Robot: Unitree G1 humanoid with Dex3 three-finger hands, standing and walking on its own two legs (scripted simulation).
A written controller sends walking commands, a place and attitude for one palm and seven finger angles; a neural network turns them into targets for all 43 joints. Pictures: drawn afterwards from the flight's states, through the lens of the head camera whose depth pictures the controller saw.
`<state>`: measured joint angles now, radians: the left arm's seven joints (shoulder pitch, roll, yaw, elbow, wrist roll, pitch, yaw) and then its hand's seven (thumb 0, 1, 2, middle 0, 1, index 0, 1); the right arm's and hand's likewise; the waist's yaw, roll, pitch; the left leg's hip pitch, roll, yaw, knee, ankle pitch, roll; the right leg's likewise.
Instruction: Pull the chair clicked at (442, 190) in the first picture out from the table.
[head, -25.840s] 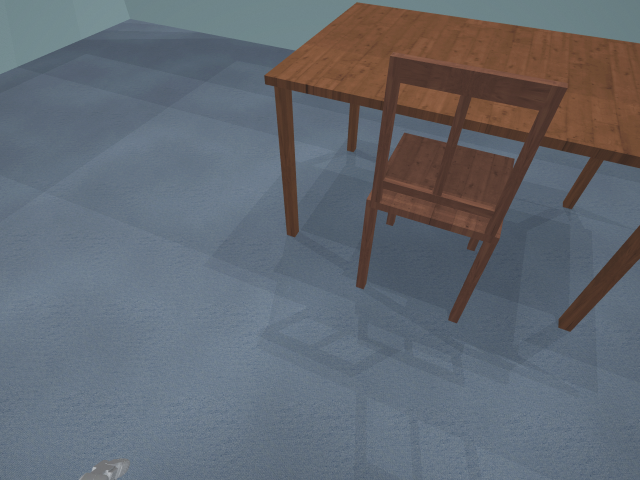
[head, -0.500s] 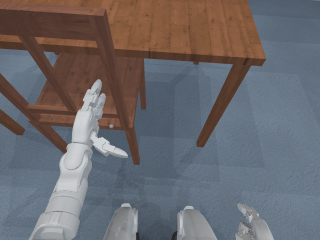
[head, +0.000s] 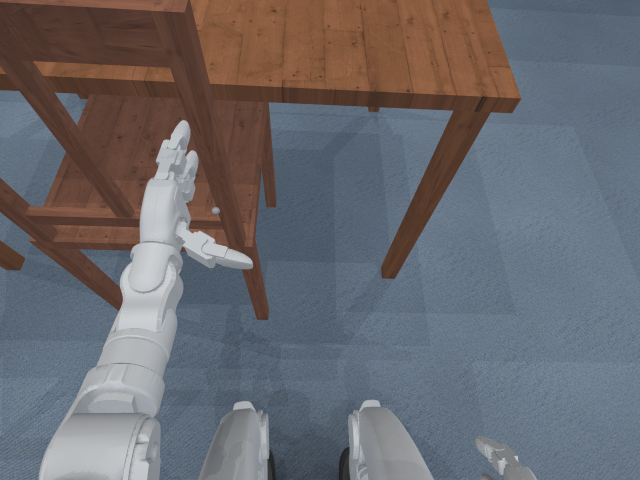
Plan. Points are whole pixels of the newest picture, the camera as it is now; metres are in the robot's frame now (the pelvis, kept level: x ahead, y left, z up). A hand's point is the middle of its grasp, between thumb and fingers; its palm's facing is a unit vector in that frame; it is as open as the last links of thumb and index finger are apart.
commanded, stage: push the fingers through the gap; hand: left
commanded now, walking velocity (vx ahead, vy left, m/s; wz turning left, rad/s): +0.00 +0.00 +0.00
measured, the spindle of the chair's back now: (82, 153) +0.53 +0.29 +0.04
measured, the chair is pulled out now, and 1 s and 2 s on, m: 0.00 0.00 0.01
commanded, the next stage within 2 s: hook a spindle and tug to test in 0.76 s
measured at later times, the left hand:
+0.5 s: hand (222, 185) +0.48 +0.11 +0.04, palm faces -0.04 -1.00 -0.03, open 17.0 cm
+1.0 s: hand (226, 192) +0.47 +0.11 +0.03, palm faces -0.04 -1.00 -0.02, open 16.8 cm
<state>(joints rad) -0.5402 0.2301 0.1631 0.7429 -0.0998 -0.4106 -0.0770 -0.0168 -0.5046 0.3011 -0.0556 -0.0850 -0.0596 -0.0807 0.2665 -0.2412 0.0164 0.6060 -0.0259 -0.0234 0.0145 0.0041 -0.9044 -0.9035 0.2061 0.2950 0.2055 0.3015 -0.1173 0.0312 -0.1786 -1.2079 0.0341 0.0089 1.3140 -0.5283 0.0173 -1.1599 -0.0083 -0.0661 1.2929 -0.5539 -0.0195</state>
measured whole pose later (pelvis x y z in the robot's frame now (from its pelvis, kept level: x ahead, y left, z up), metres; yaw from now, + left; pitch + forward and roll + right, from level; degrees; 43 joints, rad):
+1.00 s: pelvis +0.00 -0.01 +0.00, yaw +0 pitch +26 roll -2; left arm -0.67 0.25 0.22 0.91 -0.08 -0.46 -0.06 -0.02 -0.50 0.30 -0.08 -0.16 -0.08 -0.15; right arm 0.28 -0.24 0.01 0.61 -0.04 0.04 0.03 0.00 -0.91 -0.90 0.21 0.29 0.20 0.30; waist -0.14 0.03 -0.18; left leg -1.23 0.04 0.01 1.31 -0.53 0.01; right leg -1.18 0.00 -0.06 1.29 -0.55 -0.03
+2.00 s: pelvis +0.03 +0.00 +0.01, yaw -1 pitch +26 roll -2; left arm -0.54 0.22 0.19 0.75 -0.09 -0.42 -0.03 0.01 0.64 0.80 -0.37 -1.43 -0.37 -1.44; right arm 0.29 -0.23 0.00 0.58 -0.04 0.06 0.06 0.00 -0.91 -0.90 0.21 0.29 0.20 0.30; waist -0.13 0.03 -0.19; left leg -1.17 0.04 0.03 1.27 -0.55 0.02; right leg -1.13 0.01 -0.04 1.24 -0.57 -0.02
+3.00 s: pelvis +0.00 +0.01 +0.11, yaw -3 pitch +9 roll -1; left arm -0.46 0.18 0.02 0.98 -0.08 -0.22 0.05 0.09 0.63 0.75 -0.28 -1.06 -0.49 -1.45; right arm 0.25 -0.23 0.01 0.63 0.05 0.16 -0.13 0.00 -0.91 -0.90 0.20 0.29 0.20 0.30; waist -0.10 0.00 0.02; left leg -0.55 0.03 0.09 0.66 -0.26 0.03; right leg -0.53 0.01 0.01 0.63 -0.25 0.01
